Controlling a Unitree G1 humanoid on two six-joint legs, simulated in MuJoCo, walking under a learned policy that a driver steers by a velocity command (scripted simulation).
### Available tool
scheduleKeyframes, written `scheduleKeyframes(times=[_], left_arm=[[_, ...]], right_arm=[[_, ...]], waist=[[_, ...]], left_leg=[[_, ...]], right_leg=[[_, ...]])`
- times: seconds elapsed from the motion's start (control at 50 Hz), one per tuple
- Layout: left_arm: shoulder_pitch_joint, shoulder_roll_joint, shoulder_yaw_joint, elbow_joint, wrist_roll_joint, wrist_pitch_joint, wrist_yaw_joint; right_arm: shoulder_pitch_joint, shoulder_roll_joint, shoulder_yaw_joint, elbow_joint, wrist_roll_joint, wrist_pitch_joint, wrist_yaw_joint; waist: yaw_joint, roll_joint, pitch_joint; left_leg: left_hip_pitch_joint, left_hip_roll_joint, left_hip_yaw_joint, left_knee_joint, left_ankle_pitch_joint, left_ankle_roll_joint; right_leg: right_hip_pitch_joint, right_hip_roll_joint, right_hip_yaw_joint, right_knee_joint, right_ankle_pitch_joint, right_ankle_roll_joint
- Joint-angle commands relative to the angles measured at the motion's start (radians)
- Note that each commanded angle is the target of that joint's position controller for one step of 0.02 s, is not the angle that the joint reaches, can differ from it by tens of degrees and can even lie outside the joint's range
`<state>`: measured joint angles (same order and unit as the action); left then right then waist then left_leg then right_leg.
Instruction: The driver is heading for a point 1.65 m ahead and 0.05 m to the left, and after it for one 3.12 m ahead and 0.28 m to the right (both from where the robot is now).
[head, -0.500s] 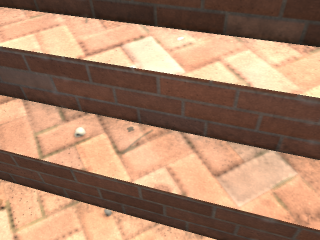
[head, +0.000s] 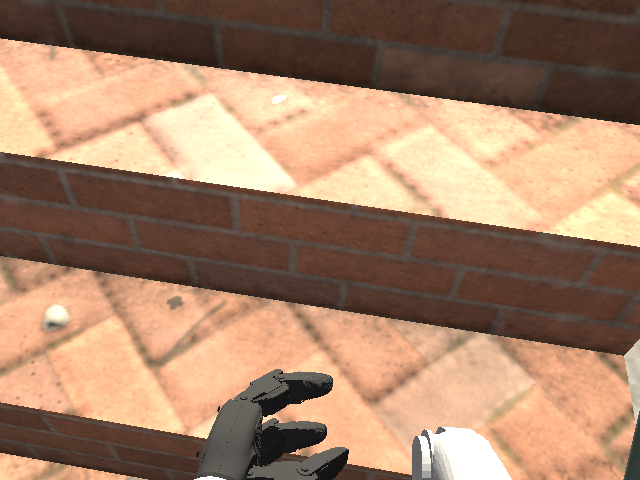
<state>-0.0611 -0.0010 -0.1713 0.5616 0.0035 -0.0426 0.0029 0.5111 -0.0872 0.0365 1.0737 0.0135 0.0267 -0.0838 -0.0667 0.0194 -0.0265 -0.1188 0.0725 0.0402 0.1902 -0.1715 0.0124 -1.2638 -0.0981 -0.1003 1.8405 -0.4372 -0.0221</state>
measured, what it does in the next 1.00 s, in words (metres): climbs: right foot 0.24 m higher, then left foot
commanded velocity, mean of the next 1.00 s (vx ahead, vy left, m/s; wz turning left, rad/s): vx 0.50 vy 0.00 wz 0.00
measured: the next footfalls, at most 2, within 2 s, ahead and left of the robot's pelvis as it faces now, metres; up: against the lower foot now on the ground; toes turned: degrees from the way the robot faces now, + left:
right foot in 0.02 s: +0.16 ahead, -0.14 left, +0.24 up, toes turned -7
left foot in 0.72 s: +0.28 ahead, +0.20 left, +0.24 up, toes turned +5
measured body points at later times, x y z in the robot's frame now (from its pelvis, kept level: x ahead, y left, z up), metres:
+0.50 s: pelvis +0.11 +0.00 +0.21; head +0.10 -0.02 +0.66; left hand +0.05 +0.20 +0.06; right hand +0.30 -0.15 +0.09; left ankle +0.18 +0.17 -0.27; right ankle +0.12 -0.13 -0.52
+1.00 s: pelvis +0.26 +0.12 +0.22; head +0.27 +0.17 +0.66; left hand +0.53 +0.20 +0.15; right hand +0.10 -0.04 +0.09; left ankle +0.24 +0.20 -0.52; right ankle +0.24 -0.02 -0.07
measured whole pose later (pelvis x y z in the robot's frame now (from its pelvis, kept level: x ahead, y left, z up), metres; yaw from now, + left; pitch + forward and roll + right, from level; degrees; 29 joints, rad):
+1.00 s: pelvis +0.26 +0.12 +0.22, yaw -1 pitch +6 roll -1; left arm -0.06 0.03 -0.11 0.72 0.01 -0.12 -0.06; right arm 0.61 -0.03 0.04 1.13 -0.06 -0.03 -0.03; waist -0.12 -0.08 -0.12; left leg -0.34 0.01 0.12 0.53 -0.30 0.05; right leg -1.23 0.09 0.11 2.57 -0.01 -0.12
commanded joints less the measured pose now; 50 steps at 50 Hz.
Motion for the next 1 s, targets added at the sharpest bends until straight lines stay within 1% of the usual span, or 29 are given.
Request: scheduleKeyframes(times=[0.02,0.04,0.06,0.08,0.1,0.12,0.14,0.18,0.24,0.34,0.36,0.38,0.4,0.46,0.54,0.58,0.62,0.66,0.7,0.72,0.74,0.76,0.78,0.8,0.86,0.9,0.92,0.96,1.0], left_arm=[[-0.144,0.022,0.025,-0.137,0.002,-0.03,-0.016],[-0.004,0.092,0.072,-0.058,0.01,-0.03,-0.025],[-0.051,0.05,0.071,-0.079,0.011,-0.048,-0.03],[0.161,0.126,0.105,-0.042,0.023,-0.028,-0.018],[0.291,0.223,0.139,0.041,0.037,-0.003,-0.008],[0.415,0.324,0.183,0.136,0.047,0.03,0.007],[0.389,0.401,0.216,0.161,0.077,0.038,0.024],[0.304,0.256,0.18,0.245,0.045,0.018,0.011],[0.229,0.041,0.146,0.365,0.023,0.017,-0.008],[0.287,0.168,0.167,0.394,0.053,0.012,-0.007],[0.358,0.268,0.209,0.46,0.018,-0.033,0.009],[0.386,0.205,0.181,0.413,0.038,-0.009,0.011],[0.403,0.206,0.186,0.407,0.042,0.0,0.02],[0.528,0.218,0.179,0.422,0.015,-0.026,0.042],[0.505,0.22,0.183,0.399,0.019,-0.005,0.064],[0.42,0.242,0.194,0.365,0.027,0.003,0.061],[0.402,0.277,0.205,0.336,-0.006,0.004,0.077],[0.339,0.387,0.228,0.34,0.012,-0.006,0.071],[0.296,0.291,0.2,0.337,-0.023,-0.015,0.031],[0.21,0.203,0.174,0.281,-0.015,-0.038,0.006],[0.266,0.042,0.142,0.282,-0.008,-0.066,-0.025],[0.504,0.018,0.153,0.358,-0.033,-0.098,-0.045],[0.426,0.048,0.153,0.309,-0.053,-0.102,-0.051],[0.152,0.026,0.127,0.183,-0.044,-0.092,-0.051],[0.101,0.018,0.081,0.099,-0.027,-0.07,-0.044],[0.147,-0.02,0.056,0.089,-0.041,-0.065,-0.048],[0.049,0.019,0.058,0.111,0.004,-0.1,-0.045],[-0.02,0.019,0.052,0.109,0.034,-0.113,-0.064],[-0.018,0.017,0.051,0.114,-0.006,-0.073,-0.083]], right_arm=[[0.099,-0.254,-0.061,-0.028,0.014,0.036,-0.037],[0.094,-0.238,-0.051,-0.043,-0.013,0.019,-0.014],[0.232,-0.14,-0.033,0.003,-0.01,-0.007,0.01],[0.137,-0.238,-0.052,0.003,-0.004,-0.025,0.033],[0.032,-0.261,-0.072,-0.026,0.0,-0.025,0.056],[-0.099,-0.201,-0.067,-0.076,-0.015,-0.022,0.078],[-0.252,-0.129,-0.064,-0.119,-0.021,-0.036,0.117],[-0.462,-0.001,-0.025,-0.312,-0.004,-0.065,0.144],[-0.245,-0.037,-0.015,-0.274,0.009,-0.056,0.138],[-0.309,0.0,0.021,-0.304,0.001,-0.039,0.133],[-0.328,-0.01,-0.016,-0.309,-0.041,-0.021,0.107],[-0.355,-0.024,0.016,-0.325,0.0,-0.028,0.106],[-0.385,-0.027,0.011,-0.333,0.012,-0.029,0.098],[-0.463,-0.082,-0.003,-0.363,-0.002,-0.033,0.074],[-0.448,-0.076,-0.008,-0.377,-0.002,-0.037,0.088],[-0.537,-0.063,0.009,-0.383,-0.019,-0.053,0.117],[-0.558,-0.065,0.009,-0.381,0.0,-0.039,0.12],[-0.307,-0.131,-0.034,-0.305,0.009,-0.009,0.091],[-0.054,-0.216,-0.094,-0.221,-0.012,-0.017,0.097],[0.061,-0.214,-0.097,-0.143,-0.032,-0.013,0.099],[0.14,-0.213,-0.068,-0.09,-0.055,-0.011,0.098],[0.227,-0.28,-0.083,-0.121,-0.074,-0.023,0.082],[0.148,-0.255,-0.079,-0.108,-0.052,-0.022,0.087],[0.016,-0.226,-0.069,-0.108,-0.052,-0.014,0.086],[-0.12,-0.005,-0.002,-0.062,-0.093,-0.059,0.09],[-0.075,0.012,0.023,-0.014,-0.106,-0.065,0.084],[0.166,0.028,0.006,0.056,-0.069,-0.071,0.08],[0.252,-0.037,-0.011,0.056,-0.061,-0.071,0.052],[0.201,-0.068,-0.012,0.02,-0.078,-0.08,0.013]], waist=[[0.097,0.162,-0.164],[0.12,0.192,-0.247],[0.049,0.123,-0.342],[0.2,0.131,-0.439],[0.241,-0.044,-0.45],[0.276,-0.304,-0.402],[0.281,-0.322,-0.322],[0.157,-0.155,-0.041],[-0.024,-0.046,0.051],[-0.03,-0.04,0.053],[-0.039,-0.013,0.122],[0.008,-0.067,0.031],[0.024,-0.082,0.024],[0.09,-0.163,0.031],[0.093,-0.178,0.016],[0.105,-0.15,-0.022],[0.101,-0.199,-0.029],[-0.015,-0.288,-0.019],[-0.12,-0.144,0.008],[-0.125,-0.038,0.012],[-0.032,0.293,-0.05],[-0.015,0.325,-0.339],[0.011,0.245,-0.235],[0.029,0.171,-0.033],[0.105,0.071,0.107],[0.138,0.076,0.079],[-0.037,-0.049,-0.006],[-0.04,-0.054,-0.112],[0.01,-0.01,-0.176]], left_leg=[[0.064,0.223,-0.105,-0.069,0.948,0.205],[0.173,0.179,-0.027,0.057,1.436,0.235],[-0.044,0.187,0.0,0.164,1.737,0.216],[0.017,0.142,0.029,0.315,1.761,0.212],[-0.058,0.076,0.029,0.452,1.445,0.21],[-0.292,-0.039,0.006,0.729,0.632,0.2],[-0.462,-0.133,-0.189,1.292,0.143,0.172],[-0.822,-0.154,-0.32,1.763,-0.01,0.169],[-0.827,-0.143,-0.284,1.774,0.093,0.152],[-1.005,-0.143,-0.23,1.876,0.233,0.103],[-0.996,-0.155,-0.156,1.784,0.167,0.066],[-1.035,-0.111,-0.204,1.78,0.221,0.046],[-1.07,-0.095,-0.213,1.761,0.227,0.026],[-1.111,-0.038,-0.131,1.678,0.228,-0.01],[-1.084,0.043,-0.089,1.662,0.208,-0.026],[-0.821,0.071,0.043,1.245,0.223,-0.008],[-0.432,0.021,0.128,0.888,0.158,-0.008],[-0.288,-0.015,0.144,0.7,-0.033,0.042],[-0.093,-0.051,0.092,0.213,-0.013,0.097],[0.109,0.007,-0.029,0.245,0.148,0.073],[0.256,0.15,-0.295,0.443,0.871,0.019],[0.396,0.342,-0.713,0.17,0.434,0.153],[0.31,0.362,-0.803,0.041,-0.284,0.19],[0.131,0.331,-0.678,0.069,-0.408,0.17],[-0.15,0.239,-0.401,0.132,-0.16,0.085],[-0.134,0.252,-0.308,0.146,0.028,0.053],[0.2,0.14,-0.342,0.241,0.338,0.032],[0.368,0.108,-0.331,0.292,0.509,0.006],[0.276,0.164,-0.367,0.189,0.303,0.053]], right_leg=[[0.476,0.107,-0.088,-0.372,-0.404,-0.025],[0.565,0.192,-0.191,-0.36,-0.388,-0.046],[0.849,0.113,0.014,-0.372,-0.327,-0.108],[0.893,0.065,0.206,-0.572,-0.401,-0.149],[0.953,0.025,0.415,-0.835,-0.505,-0.184],[1.042,-0.085,0.744,-1.158,-0.608,-0.264],[0.939,-0.207,1.066,-1.434,-0.599,-0.334],[0.741,-0.197,0.866,-1.373,-0.527,-0.241],[0.652,-0.118,0.449,-1.24,-0.259,-0.117],[0.7,-0.153,0.303,-1.376,-0.117,-0.14],[0.696,-0.116,0.25,-1.416,-0.163,-0.094],[0.756,-0.173,0.282,-1.432,-0.143,-0.146],[0.806,-0.191,0.285,-1.443,-0.157,-0.151],[0.917,-0.213,0.297,-1.566,-0.184,-0.181],[1.041,-0.235,0.279,-1.585,-0.098,-0.185],[0.948,-0.192,0.157,-1.618,-0.011,-0.156],[0.801,-0.16,0.098,-1.668,0.09,-0.176],[0.934,-0.214,0.137,-1.607,0.222,-0.205],[0.962,-0.083,0.031,-1.099,0.455,-0.154],[0.656,-0.049,0.032,-0.73,0.354,-0.126],[0.295,0.133,0.18,-0.169,0.043,-0.076],[0.183,0.196,0.44,0.08,0.075,-0.054],[0.01,0.16,0.379,0.306,0.144,-0.044],[-0.157,0.129,0.325,0.493,0.224,-0.044],[-0.289,0.128,0.356,0.804,0.34,-0.098],[-0.425,0.164,0.38,1.089,0.368,-0.13],[-0.448,0.176,0.299,0.936,0.436,-0.149],[-0.413,0.175,0.24,0.63,0.436,-0.112],[-0.267,0.161,0.223,0.573,0.412,-0.067]])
